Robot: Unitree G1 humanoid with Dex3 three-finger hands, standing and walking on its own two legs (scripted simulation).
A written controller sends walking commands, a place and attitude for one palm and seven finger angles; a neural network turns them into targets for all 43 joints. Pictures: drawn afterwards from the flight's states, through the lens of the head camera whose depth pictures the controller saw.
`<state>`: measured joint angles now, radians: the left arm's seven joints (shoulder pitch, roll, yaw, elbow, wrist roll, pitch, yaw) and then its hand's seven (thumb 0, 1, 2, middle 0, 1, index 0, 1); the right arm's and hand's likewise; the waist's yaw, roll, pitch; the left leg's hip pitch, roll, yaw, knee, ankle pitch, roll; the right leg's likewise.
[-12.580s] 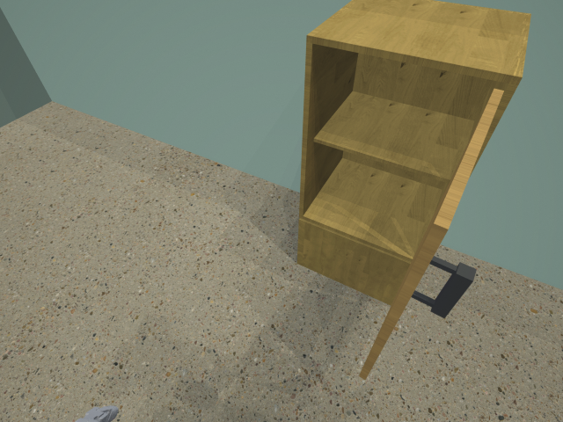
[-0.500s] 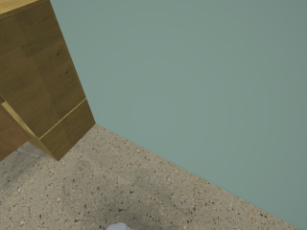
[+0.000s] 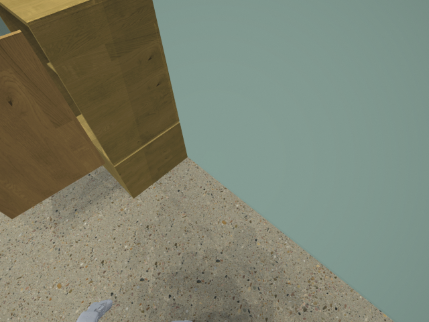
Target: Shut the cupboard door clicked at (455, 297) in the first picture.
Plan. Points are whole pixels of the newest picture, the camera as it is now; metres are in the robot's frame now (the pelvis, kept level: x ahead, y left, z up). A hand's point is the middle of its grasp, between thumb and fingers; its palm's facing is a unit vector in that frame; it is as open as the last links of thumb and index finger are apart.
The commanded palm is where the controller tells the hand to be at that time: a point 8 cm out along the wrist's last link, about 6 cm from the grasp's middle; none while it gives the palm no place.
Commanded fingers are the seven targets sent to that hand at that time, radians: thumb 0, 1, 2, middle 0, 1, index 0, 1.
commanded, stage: turn to face it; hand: left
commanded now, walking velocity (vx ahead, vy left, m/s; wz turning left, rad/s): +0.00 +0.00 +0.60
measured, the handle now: out of the picture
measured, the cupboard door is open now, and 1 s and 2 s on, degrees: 86 86 86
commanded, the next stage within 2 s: take the last steps up to it in 0.96 s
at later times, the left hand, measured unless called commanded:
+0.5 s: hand out of the picture -0.07 +0.24 -0.18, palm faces +0.36 -0.89 -0.27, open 7.4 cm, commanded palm none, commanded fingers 0.00 0.90 0.90 -0.20 -0.30 -0.20 -0.30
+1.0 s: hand out of the picture -0.04 +0.19 -0.13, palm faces +0.52 -0.80 -0.29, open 7.4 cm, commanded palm none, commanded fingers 0.00 0.90 0.90 -0.20 -0.30 -0.20 -0.30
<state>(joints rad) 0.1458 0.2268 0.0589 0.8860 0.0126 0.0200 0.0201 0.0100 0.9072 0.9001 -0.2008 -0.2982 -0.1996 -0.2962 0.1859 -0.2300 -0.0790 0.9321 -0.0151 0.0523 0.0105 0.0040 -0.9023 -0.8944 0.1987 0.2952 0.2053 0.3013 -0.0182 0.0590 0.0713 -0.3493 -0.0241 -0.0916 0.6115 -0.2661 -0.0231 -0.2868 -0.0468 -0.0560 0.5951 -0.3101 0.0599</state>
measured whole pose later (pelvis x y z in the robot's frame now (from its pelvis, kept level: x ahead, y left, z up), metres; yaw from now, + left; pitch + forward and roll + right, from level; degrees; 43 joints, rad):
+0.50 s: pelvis -0.02 +0.02 +0.00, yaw +19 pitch +0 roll +1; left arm 0.24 0.27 0.07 0.94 0.02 0.07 0.02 0.01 0.90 0.90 -0.21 -0.30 -0.20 -0.30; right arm 0.11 -0.24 -0.07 0.89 -0.01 0.03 0.03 0.00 -0.91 -0.90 0.19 0.29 0.20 0.30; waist 0.03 -0.05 0.11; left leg -0.29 0.01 0.07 0.64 -0.34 0.02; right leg -0.37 -0.19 -0.18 0.92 -0.54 0.07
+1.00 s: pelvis -0.02 -0.02 +0.01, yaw +32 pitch -2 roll +2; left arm 0.19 0.16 0.02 0.90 0.02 0.02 0.02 0.01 0.90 0.90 -0.20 -0.30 -0.20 -0.30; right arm 0.20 -0.25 -0.09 0.96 -0.02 0.08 0.01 0.01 -0.91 -0.89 0.20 0.29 0.20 0.30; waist -0.02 0.07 0.07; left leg -0.47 -0.04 -0.05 1.13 -0.42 -0.03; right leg -0.24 -0.07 -0.11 0.55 -0.28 -0.02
